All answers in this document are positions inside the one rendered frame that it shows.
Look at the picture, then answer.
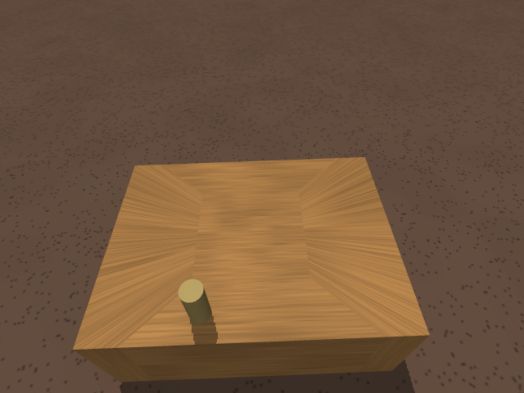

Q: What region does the can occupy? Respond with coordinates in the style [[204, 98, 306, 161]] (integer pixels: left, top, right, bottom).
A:
[[178, 279, 211, 324]]

